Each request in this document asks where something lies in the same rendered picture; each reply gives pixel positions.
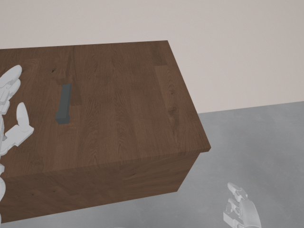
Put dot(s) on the robot right hand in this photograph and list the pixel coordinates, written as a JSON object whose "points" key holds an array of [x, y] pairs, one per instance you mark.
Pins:
{"points": [[245, 214]]}

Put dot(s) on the counter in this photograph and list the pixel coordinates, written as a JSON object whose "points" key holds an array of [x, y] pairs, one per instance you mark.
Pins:
{"points": [[133, 131]]}

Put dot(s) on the tap lever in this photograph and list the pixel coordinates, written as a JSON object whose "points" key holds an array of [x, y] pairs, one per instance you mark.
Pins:
{"points": [[62, 116]]}

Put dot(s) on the robot left hand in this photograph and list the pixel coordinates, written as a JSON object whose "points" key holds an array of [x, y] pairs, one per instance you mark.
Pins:
{"points": [[9, 84]]}

